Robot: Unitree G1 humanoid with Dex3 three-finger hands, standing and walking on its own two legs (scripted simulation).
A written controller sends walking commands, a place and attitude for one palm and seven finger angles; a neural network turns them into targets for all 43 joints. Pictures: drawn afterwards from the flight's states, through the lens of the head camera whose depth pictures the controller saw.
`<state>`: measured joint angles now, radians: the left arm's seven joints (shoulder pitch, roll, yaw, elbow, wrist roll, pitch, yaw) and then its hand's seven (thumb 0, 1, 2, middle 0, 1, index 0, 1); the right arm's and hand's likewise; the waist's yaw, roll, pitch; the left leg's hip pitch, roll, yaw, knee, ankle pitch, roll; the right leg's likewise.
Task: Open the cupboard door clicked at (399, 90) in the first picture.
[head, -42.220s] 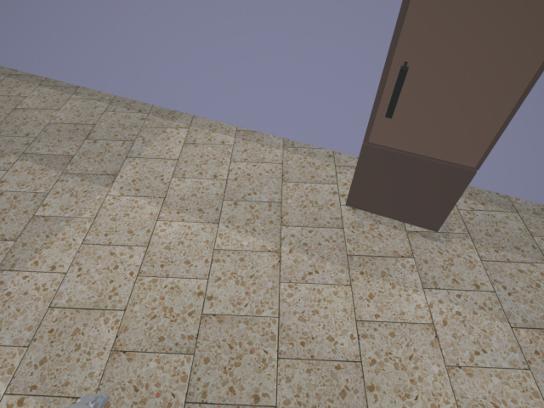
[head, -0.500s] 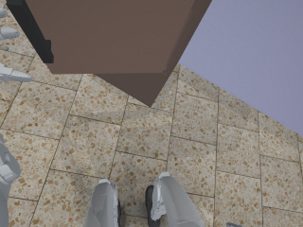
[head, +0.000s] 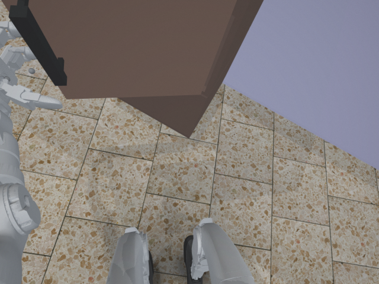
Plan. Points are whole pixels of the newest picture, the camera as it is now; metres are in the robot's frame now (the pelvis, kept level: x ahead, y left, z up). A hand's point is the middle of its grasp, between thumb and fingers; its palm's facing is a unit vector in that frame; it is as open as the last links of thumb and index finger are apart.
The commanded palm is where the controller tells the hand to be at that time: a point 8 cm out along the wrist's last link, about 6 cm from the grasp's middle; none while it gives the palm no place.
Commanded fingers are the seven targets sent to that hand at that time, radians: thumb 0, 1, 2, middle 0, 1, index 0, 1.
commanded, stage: slide the fingers in behind the handle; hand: left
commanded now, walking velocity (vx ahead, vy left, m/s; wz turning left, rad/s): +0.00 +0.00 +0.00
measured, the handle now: (44, 43) +0.58 +0.25 +0.03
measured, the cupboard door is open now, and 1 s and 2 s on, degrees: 36 37 38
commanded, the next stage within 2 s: close the thumb around the handle in 1.02 s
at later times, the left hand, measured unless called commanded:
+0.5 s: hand (57, 67) +0.52 +0.22 +0.04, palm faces +0.07 -1.00 -0.02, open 14.0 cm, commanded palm +0.50 +0.25 +0.04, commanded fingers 0.00 -0.50 0.30 -0.30 -1.20 -0.30 -1.20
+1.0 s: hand (58, 69) +0.52 +0.22 +0.04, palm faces +0.08 -1.00 -0.02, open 14.2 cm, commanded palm +0.49 +0.24 +0.04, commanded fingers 0.00 -0.50 0.30 -0.30 -1.20 -0.30 -1.20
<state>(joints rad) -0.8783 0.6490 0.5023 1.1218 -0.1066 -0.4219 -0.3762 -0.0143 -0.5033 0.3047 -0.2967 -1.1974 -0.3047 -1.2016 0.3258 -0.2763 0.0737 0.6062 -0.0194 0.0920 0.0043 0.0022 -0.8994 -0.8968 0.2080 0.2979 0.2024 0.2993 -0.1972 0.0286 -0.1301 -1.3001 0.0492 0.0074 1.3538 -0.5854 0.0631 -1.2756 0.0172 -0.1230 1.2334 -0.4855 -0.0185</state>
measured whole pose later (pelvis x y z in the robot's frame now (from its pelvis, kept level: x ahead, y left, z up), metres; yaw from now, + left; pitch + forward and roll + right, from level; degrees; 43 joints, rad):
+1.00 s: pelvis +0.02 -0.01 +0.01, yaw +1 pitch +30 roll -5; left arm -0.83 0.51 0.41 1.11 -0.11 -0.48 -0.23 -0.01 -0.50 0.30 -0.26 -1.20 -0.24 -1.20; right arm 0.32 -0.26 0.04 0.63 -0.03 0.10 0.02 0.00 -0.90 -0.90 0.21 0.30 0.20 0.30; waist -0.18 0.03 -0.14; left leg -1.22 0.04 0.01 1.30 -0.59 0.05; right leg -1.21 0.02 -0.11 1.20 -0.50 -0.03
